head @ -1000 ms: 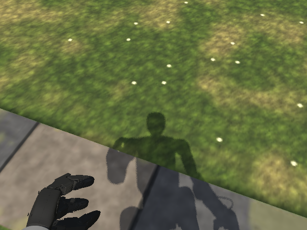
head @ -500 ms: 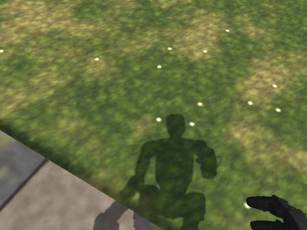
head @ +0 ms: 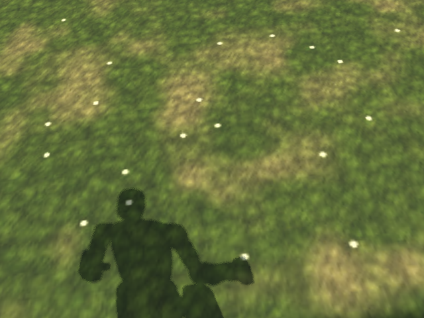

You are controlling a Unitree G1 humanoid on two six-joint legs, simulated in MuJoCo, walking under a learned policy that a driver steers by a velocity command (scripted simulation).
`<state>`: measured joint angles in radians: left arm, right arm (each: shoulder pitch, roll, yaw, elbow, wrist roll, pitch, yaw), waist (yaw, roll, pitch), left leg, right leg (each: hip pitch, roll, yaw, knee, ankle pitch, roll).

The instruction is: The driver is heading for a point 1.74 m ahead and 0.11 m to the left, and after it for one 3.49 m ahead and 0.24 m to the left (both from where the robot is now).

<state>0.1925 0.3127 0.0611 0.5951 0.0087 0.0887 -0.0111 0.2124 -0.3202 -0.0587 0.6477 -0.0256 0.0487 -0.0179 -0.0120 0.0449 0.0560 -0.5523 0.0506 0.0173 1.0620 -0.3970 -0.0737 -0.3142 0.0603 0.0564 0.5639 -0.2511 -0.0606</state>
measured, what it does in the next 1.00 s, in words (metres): walks ahead: left foot, then right foot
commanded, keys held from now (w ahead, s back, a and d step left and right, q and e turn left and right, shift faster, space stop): e+shift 0.20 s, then q+shift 0.30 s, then w+q+shift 0.50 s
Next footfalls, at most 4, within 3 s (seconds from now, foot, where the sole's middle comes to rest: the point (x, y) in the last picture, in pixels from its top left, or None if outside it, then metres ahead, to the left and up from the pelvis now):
0.30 left None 0.11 0.10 -0.77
0.68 right None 0.02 -0.08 -0.77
1.12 left None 0.27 0.22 -0.77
1.56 right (172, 268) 0.70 0.24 -0.92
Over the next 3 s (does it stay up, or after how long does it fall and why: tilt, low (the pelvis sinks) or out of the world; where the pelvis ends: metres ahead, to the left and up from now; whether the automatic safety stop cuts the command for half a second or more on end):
stays up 1.50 -0.04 -0.17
